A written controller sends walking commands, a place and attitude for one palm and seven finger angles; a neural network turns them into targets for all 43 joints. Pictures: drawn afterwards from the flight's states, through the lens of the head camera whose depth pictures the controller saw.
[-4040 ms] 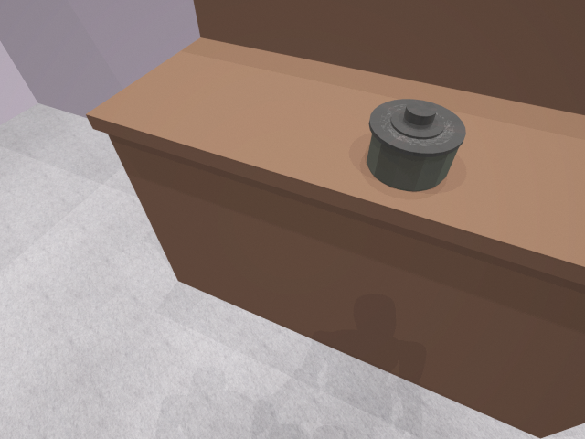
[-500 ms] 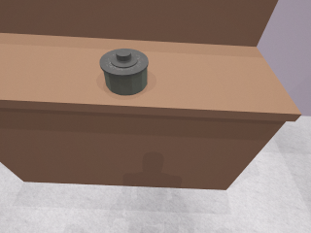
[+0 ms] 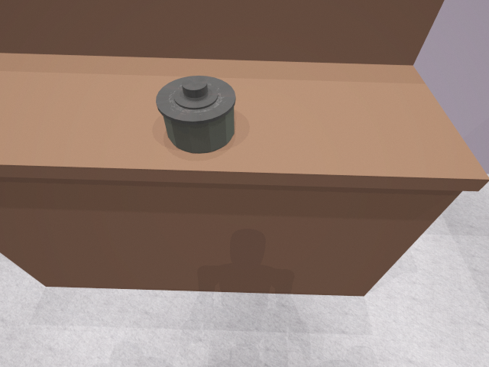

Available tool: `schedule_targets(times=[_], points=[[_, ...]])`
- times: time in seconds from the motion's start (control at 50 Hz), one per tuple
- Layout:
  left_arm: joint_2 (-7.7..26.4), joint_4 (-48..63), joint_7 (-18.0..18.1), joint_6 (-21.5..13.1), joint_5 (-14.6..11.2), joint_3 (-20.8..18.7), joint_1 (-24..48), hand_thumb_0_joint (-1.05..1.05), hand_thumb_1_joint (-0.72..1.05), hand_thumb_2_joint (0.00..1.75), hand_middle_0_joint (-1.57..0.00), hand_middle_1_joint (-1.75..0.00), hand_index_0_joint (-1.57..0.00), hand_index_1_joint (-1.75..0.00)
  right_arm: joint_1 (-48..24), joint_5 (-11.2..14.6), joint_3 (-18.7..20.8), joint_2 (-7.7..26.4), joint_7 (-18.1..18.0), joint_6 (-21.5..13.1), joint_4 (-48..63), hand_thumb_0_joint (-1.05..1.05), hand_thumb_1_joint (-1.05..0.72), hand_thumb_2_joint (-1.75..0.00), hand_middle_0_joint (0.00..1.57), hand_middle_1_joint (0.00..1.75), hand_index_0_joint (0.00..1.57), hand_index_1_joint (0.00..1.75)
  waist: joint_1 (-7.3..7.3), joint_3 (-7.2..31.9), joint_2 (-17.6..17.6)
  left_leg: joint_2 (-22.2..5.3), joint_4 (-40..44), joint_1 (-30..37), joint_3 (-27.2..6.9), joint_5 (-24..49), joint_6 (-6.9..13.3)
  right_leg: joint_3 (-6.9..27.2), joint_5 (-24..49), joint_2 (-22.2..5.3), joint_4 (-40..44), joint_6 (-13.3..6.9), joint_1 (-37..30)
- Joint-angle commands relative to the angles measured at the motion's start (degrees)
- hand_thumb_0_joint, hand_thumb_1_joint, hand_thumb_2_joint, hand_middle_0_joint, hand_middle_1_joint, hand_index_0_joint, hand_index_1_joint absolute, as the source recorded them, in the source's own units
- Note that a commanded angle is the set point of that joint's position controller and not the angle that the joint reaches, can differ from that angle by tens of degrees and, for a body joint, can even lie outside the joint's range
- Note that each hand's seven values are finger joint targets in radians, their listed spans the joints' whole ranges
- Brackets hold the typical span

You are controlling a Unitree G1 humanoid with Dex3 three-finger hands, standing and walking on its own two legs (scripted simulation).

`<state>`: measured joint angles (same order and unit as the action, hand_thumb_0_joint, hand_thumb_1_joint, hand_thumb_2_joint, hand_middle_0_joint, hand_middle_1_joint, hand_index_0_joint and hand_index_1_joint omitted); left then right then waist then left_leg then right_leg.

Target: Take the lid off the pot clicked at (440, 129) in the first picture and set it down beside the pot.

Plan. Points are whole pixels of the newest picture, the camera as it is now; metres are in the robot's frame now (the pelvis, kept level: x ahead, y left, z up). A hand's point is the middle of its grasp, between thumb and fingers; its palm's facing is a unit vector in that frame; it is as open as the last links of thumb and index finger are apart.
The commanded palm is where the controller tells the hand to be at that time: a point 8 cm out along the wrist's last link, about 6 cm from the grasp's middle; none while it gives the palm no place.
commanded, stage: come to a stop and stand still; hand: left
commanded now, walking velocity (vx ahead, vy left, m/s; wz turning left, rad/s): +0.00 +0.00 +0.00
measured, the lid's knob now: (194, 87) +0.60 +0.14 +0.13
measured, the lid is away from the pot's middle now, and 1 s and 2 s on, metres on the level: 0.00 0.00 0.00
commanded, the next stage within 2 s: look again from close up in 0.06 s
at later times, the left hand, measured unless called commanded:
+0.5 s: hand out of the picture +0.04 +0.17 -0.17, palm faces +0.00 -0.98 -0.20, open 7.4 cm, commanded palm none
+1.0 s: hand out of the picture +0.04 +0.17 -0.17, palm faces +0.01 -0.98 -0.19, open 7.4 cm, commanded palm none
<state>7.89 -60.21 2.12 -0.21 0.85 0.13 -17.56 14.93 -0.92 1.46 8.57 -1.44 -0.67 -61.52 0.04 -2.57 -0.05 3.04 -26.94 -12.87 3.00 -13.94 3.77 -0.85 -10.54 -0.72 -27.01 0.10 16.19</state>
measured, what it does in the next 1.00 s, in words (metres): stands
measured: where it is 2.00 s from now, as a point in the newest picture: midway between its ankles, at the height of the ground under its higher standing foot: outside the picture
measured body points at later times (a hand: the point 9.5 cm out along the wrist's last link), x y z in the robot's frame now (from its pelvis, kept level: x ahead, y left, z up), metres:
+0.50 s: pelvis +0.02 +0.00 +0.00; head +0.05 +0.00 +0.45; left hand +0.05 +0.23 -0.16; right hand +0.03 -0.22 -0.16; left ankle +0.01 +0.08 -0.74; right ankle +0.04 -0.12 -0.74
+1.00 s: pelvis +0.03 +0.00 +0.00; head +0.06 +0.00 +0.45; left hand +0.04 +0.22 -0.16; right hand +0.03 -0.22 -0.16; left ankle +0.01 +0.08 -0.74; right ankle +0.04 -0.12 -0.74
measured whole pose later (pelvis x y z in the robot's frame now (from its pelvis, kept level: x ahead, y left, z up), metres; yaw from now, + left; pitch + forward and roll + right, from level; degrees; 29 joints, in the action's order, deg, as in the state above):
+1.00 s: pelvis +0.03 +0.00 +0.00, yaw -1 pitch +0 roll +0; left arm 8.6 -62.0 2.1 -0.3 0.5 -0.1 -15.6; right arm 15.1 -0.7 0.5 8.0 -2.0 -1.6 -64.5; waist -0.1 -3.1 -0.1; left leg 2.8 -23.5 -8.2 3.3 -15.3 3.7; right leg -0.3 -12.2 -0.3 -24.5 0.3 12.1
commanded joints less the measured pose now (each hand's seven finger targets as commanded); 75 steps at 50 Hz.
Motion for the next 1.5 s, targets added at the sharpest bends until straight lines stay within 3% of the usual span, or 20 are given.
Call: schedule_targets(times=[0.0, 0.48, 0.56, 0.72, 0.88, 0.98, 1.04, 1.06, 1.1, 1.14, 1.2, 1.24, 1.28, 1.3, 1.32, 1.34, 1.36, 1.42, 1.44, 1.48], points=[[6.0, 2.0, 0.4, -1.2, 0.1, -1.0, -3.5, 0.0, 0.9, 0.9, -0.2, -0.3, -0.2, -0.3, 3.2, 0.3, 0.4, 4.7, -0.4, -0.9, 1.8, 0.0, -0.9, -0.9, 0.2, 0.3, 0.2, 0.3, -0.09, 0.0, 0.3, -8.4, 7.1, -1.0, -8.4, 2.0, -0.8, 6.1, 1.7, -5.0, 4.3, -2.2, -1.7], [6.7, 1.5, 0.3, -1.2, -0.2, -1.1, -1.3, 0.0, 0.9, 0.9, -0.2, -0.3, -0.2, -0.3, 3.4, 0.4, 0.0, 5.2, -0.8, -1.3, -0.3, 0.0, -0.9, -0.9, 0.2, 0.3, 0.2, 0.3, 0.08, 1.2, 0.3, -9.3, 7.3, 2.9, -7.6, 10.3, -1.0, 5.6, 6.9, -4.9, 4.3, -1.8, -4.6], [6.5, 1.3, 0.3, -1.0, -0.2, -1.0, -1.3, 0.0, 0.9, 0.9, -0.2, -0.3, -0.2, -0.3, 3.4, 0.4, 0.0, 5.2, -0.8, -1.3, -0.6, 0.0, -0.9, -0.9, 0.2, 0.3, 0.2, 0.3, 0.05, -0.2, -0.1, -9.1, 7.8, 2.3, -7.6, 8.2, -1.1, 6.0, 5.4, -4.9, 5.0, -1.8, -4.1], [6.5, 0.7, 0.3, -1.3, -0.3, -1.1, -1.7, 0.0, 0.9, 0.9, -0.2, -0.3, -0.2, -0.3, 4.0, 0.4, -0.1, 5.1, -0.9, -1.5, -1.2, 0.0, -0.9, -0.9, 0.2, 0.3, 0.2, 0.3, -0.07, 1.1, 0.2, -9.2, 7.6, 4.2, -7.4, 11.5, -1.1, 6.0, 8.0, -5.1, 4.8, -1.9, -4.7], [6.1, 0.2, 0.2, -1.0, -0.2, -1.0, -1.9, 0.0, 0.9, 0.9, -0.2, -0.3, -0.2, -0.3, 4.1, 0.4, -0.3, 5.0, -1.0, -1.4, -1.4, 0.0, -0.9, -0.9, 0.2, 0.3, 0.2, 0.3, 0.01, -0.8, 0.6, -9.3, 8.6, 3.3, -7.7, 8.6, -1.0, 5.7, 5.4, -4.8, 5.4, -1.7, -4.1], [5.9, -0.2, 0.3, -1.2, -0.2, -1.0, -2.2, 0.0, 0.9, 0.9, -0.2, -0.3, -0.2, -0.3, 4.5, 0.5, -0.2, 4.8, -1.1, -1.6, -1.6, 0.0, -0.9, -0.9, 0.2, 0.3, 0.2, 0.3, -0.06, 0.0, -0.2, -9.3, 8.3, 4.1, -7.6, 10.5, -1.0, 5.9, 6.8, -4.9, 5.2, -1.8, -4.4], [5.9, 0.1, -0.1, -0.9, 0.0, -1.3, -2.4, 0.0, 0.9, 0.9, -0.2, -0.3, -0.2, -0.3, 5.7, 0.2, 0.0, 5.4, -0.9, -1.3, -1.7, 0.0, -0.9, -0.9, 0.2, 0.3, 0.2, 0.3, -0.24, 0.4, 0.6, -9.7, 9.8, 4.0, -8.4, -2.7, -0.2, 4.7, -4.0, -3.8, 4.0, -2.2, -3.5], [5.6, 0.4, -0.3, -0.6, 0.2, -1.5, -2.0, 0.0, 0.9, 0.9, -0.2, -0.3, -0.2, -0.3, 5.6, 0.0, 0.3, 5.9, -0.9, -1.0, -1.5, 0.0, -0.9, -0.9, 0.2, 0.3, 0.2, 0.3, -0.27, -1.7, 1.1, -10.2, 11.4, 2.3, -9.5, -9.2, 0.2, 4.1, -7.9, -3.2, 3.2, -2.2, -1.8], [5.4, 0.9, -0.8, -0.5, 0.6, -1.7, -2.1, 0.0, 0.9, 0.9, -0.2, -0.3, -0.2, -0.3, 5.6, -0.2, 0.5, 6.3, -0.7, -0.9, -1.1, 0.0, -0.9, -0.9, 0.2, 0.3, 0.2, 0.3, -0.06, -4.9, 2.5, -11.4, 13.7, -0.5, -11.7, -16.4, 1.2, 3.2, -10.4, -2.1, 1.2, -2.3, 0.0], [5.2, 1.3, -1.1, -0.6, 0.6, -2.0, -2.8, 0.0, 0.9, 0.9, -0.2, -0.3, -0.2, -0.3, 5.8, -0.1, 0.8, 6.5, -0.6, -1.0, -0.5, 0.0, -0.9, -0.9, 0.2, 0.3, 0.2, 0.3, 0.25, -6.2, 3.5, -12.6, 14.8, -1.6, -13.6, -18.9, 2.3, 1.9, -10.4, -1.5, -0.7, -2.2, 0.7], [5.0, 1.4, -1.3, -1.2, 0.6, -2.3, -4.7, 0.0, 0.9, 0.9, -0.2, -0.3, -0.2, -0.3, 6.4, 0.0, 0.9, 6.1, -0.6, -1.5, -0.1, 0.0, -0.9, -0.9, 0.2, 0.3, 0.2, 0.3, 0.88, -6.1, 1.6, -11.5, 10.5, -2.7, -11.9, -13.0, 2.4, 3.9, -8.1, -2.5, -0.2, -2.9, -1.3], [5.9, 0.9, -1.1, -1.6, 0.4, -2.8, -7.1, 0.0, 0.9, 0.9, -0.2, -0.3, -0.2, -0.3, 6.0, 0.2, 0.7, 4.9, -0.7, -1.9, 0.5, 0.0, -0.9, -0.9, 0.2, 0.3, 0.2, 0.3, 1.78, -5.0, -3.6, -7.8, 2.9, -6.0, -7.1, -6.6, 1.2, 9.4, -6.8, -5.2, 3.1, -5.0, -6.1], [9.1, -0.5, -0.5, -2.0, 0.2, -4.2, -11.9, 0.0, 0.9, 0.9, -0.2, -0.3, -0.2, -0.3, 5.0, 0.2, 0.6, 3.2, -0.6, -2.1, 1.6, 0.0, -0.9, -0.9, 0.2, 0.3, 0.2, 0.3, 2.9, -2.7, -13.3, -2.7, -11.2, -15.5, 0.1, -7.0, -1.7, 22.1, -5.0, -13.8, 8.9, -10.4, -16.1], [9.7, -0.8, -0.2, -2.3, 0.2, -4.7, -14.6, 0.0, 0.9, 0.9, -0.2, -0.3, -0.2, -0.3, 2.5, 0.1, 0.9, 4.0, -0.5, -2.1, 2.7, 0.0, -0.9, -0.9, 0.2, 0.3, 0.2, 0.3, 3.99, -1.7, -14.0, -3.0, -18.0, -20.4, 0.4, -13.9, -2.5, 26.9, 0.6, -18.1, 10.2, -14.3, -19.9], [9.4, -0.7, 0.1, -2.6, 0.4, -5.0, -16.0, 0.0, 0.9, 0.9, -0.2, -0.3, -0.2, -0.3, -0.4, 0.2, 1.3, 4.8, -0.5, -2.2, 4.0, 0.0, -0.9, -0.9, 0.2, 0.3, 0.2, 0.3, 4.97, -2.2, -11.8, -4.2, -23.6, -25.2, -1.5, -17.6, -2.8, 28.8, 7.4, -19.7, 10.2, -17.1, -22.3], [9.3, -0.4, 0.3, -2.8, 0.5, -5.3, -16.3, 0.0, 0.9, 0.9, -0.2, -0.3, -0.2, -0.3, -2.0, 0.3, 1.6, 4.7, -0.4, -2.4, 5.0, 0.0, -0.9, -0.9, 0.2, 0.3, 0.2, 0.3, 5.28, -1.3, -7.2, -4.9, -27.4, -27.6, -2.7, -18.8, -2.9, 28.5, 11.9, -21.0, 9.5, -18.9, -24.1], [8.9, -0.1, 0.5, -2.9, 0.7, -5.3, -14.7, 0.0, 0.9, 0.9, -0.2, -0.3, -0.2, -0.3, -2.7, 0.3, 1.8, 4.2, -0.2, -2.4, 5.5, 0.0, -0.9, -0.9, 0.2, 0.3, 0.2, 0.3, 4.31, -1.5, -4.8, -6.3, -27.9, -27.5, -4.2, -18.9, -3.0, 26.3, 13.0, -20.9, 8.6, -18.7, -22.1], [9.1, 1.5, 0.3, -3.3, 1.1, -5.2, -8.0, 0.0, 0.9, 0.9, -0.2, -0.3, -0.2, -0.3, -1.0, 0.8, 1.9, 2.1, 1.0, -2.0, 6.2, 0.0, -0.9, -0.9, 0.2, 0.3, 0.2, 0.3, 0.75, -0.6, -6.4, -6.5, -21.0, -17.5, -3.0, -12.6, -3.1, 16.9, 10.2, -17.0, 8.9, -13.9, -11.6], [9.1, 1.8, -0.1, -3.4, 0.9, -5.2, -6.6, 0.0, 0.9, 0.9, -0.2, -0.3, -0.2, -0.3, -0.4, 0.8, 1.9, 1.3, 1.3, -1.9, 6.1, 0.0, -0.9, -0.9, 0.2, 0.3, 0.2, 0.3, 0.26, 0.0, -6.0, -5.0, -17.8, -13.1, -0.8, -9.0, -3.3, 13.7, 9.5, -14.9, 9.1, -12.4, -9.1], [9.5, 2.3, -0.6, -3.2, 0.8, -5.5, -3.5, 0.0, 0.9, 0.9, -0.2, -0.3, -0.2, -0.3, 3.8, 0.7, 1.9, 1.0, 1.5, -2.2, 5.0, 0.0, -0.9, -0.9, 0.2, 0.3, 0.2, 0.3, -2.62, -2.6, -7.9, -3.3, -8.3, -2.0, 3.4, 0.0, -3.7, 7.1, 3.7, -10.9, 7.1, -8.4, -0.7]])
